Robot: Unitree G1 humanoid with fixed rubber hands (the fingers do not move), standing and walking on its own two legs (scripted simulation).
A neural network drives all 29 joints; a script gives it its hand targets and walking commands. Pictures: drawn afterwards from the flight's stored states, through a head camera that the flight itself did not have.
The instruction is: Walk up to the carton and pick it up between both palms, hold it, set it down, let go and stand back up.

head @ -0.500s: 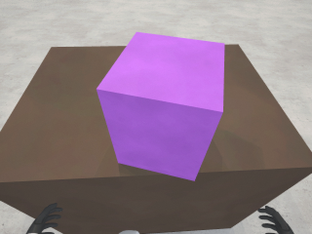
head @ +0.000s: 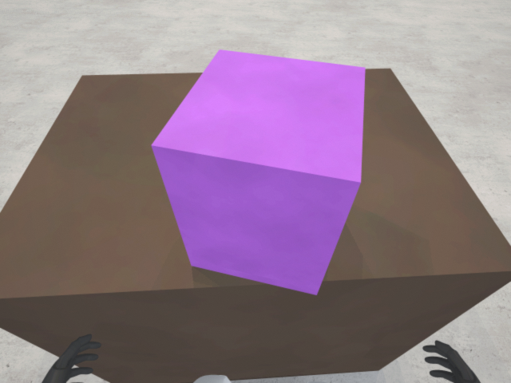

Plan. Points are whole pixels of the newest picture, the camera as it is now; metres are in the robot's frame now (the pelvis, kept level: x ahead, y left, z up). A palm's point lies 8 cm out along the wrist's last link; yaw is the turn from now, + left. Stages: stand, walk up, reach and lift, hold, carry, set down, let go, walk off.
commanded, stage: walk up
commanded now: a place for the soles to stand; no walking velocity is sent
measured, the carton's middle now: (269, 176) +0.37 +0.01 +0.15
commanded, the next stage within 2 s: none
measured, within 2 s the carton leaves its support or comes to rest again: neither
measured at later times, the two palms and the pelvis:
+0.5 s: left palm out of the picture +0.13 +0.32 -0.07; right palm out of the picture +0.14 -0.30 -0.07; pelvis +0.00 +0.00 +0.00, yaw +0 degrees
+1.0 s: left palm out of the picture +0.13 +0.32 -0.07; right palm out of the picture +0.14 -0.30 -0.07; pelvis +0.00 +0.00 +0.00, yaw +0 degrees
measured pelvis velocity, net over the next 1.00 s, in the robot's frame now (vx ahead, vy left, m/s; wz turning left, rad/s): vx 0.00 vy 0.00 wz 0.01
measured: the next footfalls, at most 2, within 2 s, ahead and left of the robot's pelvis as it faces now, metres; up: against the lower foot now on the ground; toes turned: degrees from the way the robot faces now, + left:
none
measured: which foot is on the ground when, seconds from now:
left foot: down 0.00-1.00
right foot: down 0.00-1.00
